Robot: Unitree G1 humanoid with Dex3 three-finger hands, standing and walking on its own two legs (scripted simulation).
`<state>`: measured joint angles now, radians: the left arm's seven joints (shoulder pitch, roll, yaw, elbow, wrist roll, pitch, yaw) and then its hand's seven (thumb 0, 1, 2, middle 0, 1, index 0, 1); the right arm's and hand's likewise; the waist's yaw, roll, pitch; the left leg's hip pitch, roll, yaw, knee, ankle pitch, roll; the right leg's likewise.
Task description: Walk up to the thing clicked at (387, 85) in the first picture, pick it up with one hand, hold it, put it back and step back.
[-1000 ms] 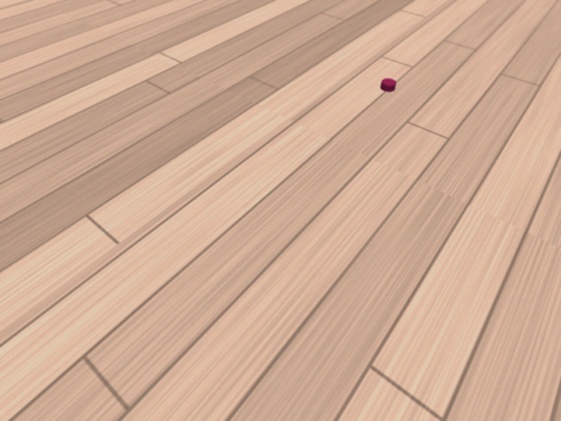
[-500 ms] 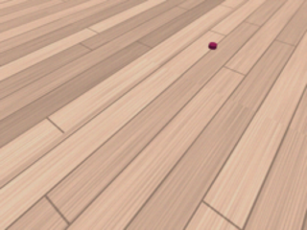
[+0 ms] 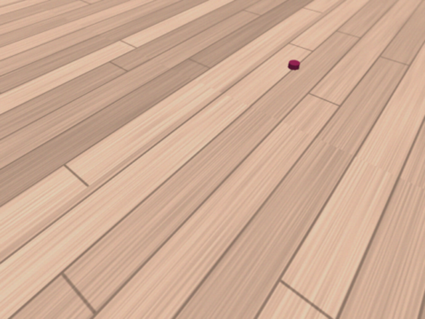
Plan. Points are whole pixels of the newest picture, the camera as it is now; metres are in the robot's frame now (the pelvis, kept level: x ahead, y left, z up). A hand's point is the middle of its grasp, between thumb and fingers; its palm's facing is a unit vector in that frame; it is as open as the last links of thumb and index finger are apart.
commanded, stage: stand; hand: left
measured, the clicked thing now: (293, 64) +2.21 -0.74 -0.76
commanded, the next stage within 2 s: walk up in 0.12 s
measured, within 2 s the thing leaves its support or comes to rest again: neither
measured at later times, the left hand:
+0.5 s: hand (121, 289) +0.21 +0.21 -0.14, palm faces -0.02 -0.91 -0.42, open 7.4 cm
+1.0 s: hand (174, 212) +0.42 +0.11 -0.18, palm faces -0.13 -0.95 -0.28, open 7.4 cm
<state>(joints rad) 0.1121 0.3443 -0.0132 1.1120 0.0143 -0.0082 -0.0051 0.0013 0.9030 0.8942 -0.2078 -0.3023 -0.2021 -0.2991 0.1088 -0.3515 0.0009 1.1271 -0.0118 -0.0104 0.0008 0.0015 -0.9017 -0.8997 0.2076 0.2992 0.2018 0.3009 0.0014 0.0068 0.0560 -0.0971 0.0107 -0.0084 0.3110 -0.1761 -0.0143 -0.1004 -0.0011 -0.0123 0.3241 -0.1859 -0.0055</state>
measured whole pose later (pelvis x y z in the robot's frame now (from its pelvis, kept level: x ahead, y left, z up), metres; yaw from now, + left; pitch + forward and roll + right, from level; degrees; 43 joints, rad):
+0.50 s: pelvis +0.09 -0.10 -0.03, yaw -3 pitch -3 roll +0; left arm 0.15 0.48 0.13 0.98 0.05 -0.03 -0.14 0.00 0.91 0.89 -0.20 -0.30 -0.20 -0.30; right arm 0.28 -0.51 -0.12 1.07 -0.05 -0.06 0.01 0.01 -0.90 -0.90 0.21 0.30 0.20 0.30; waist 0.01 0.03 -0.01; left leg -0.14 0.15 -0.02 0.79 -0.52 0.03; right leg -0.38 -0.09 -0.06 0.69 -0.26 0.02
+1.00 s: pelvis +0.34 -0.15 -0.02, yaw -5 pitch -2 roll +2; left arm 0.23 0.45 0.07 0.98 0.03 -0.01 -0.11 0.01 0.90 0.89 -0.21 -0.30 -0.20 -0.30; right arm 0.28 -0.42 -0.08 0.92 -0.01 -0.12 0.03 0.00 -0.90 -0.90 0.21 0.30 0.21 0.30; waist 0.00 -0.11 0.04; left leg -0.24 0.05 0.17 0.55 -0.26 0.02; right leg -0.45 -0.06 0.04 1.10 -0.34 -0.03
